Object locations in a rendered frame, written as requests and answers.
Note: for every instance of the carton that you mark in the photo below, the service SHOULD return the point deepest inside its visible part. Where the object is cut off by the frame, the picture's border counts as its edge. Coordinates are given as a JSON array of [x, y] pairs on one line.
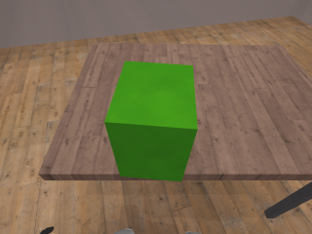
[[151, 121]]

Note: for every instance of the table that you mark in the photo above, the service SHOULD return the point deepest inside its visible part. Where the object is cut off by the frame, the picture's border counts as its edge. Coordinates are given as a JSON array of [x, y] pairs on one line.
[[253, 108]]

